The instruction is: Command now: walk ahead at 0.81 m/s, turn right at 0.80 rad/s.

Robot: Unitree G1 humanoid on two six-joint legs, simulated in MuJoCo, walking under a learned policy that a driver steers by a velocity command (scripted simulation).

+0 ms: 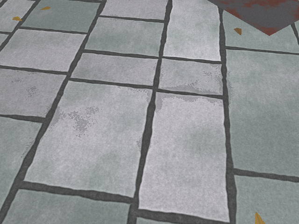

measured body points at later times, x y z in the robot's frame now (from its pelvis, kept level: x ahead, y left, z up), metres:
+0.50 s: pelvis +0.37 -0.16 -0.01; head +0.40 -0.18 +0.44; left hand +0.50 +0.10 -0.13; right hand +0.45 -0.47 -0.08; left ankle +0.60 -0.07 -0.67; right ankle +0.26 -0.15 -0.74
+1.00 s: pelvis +0.82 -0.37 +0.00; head +0.85 -0.39 +0.45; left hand +1.16 -0.31 -0.03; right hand +0.62 -0.58 -0.12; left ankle +0.74 -0.23 -0.74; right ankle +0.94 -0.59 -0.70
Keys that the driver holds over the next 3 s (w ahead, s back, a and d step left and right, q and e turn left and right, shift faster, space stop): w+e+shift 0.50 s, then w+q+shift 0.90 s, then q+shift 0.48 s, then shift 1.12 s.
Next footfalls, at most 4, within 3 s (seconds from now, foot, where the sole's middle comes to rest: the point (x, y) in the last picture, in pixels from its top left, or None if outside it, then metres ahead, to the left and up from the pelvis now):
0.22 right None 0.30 -0.17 -0.78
0.68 left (195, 166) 0.77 -0.25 -0.78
1.08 right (251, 123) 1.03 -0.62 -0.78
1.50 left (209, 71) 1.47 -0.47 -0.78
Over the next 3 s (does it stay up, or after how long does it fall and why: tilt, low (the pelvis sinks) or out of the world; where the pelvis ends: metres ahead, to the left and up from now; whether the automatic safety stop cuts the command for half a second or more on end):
stays up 1.59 -0.51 0.00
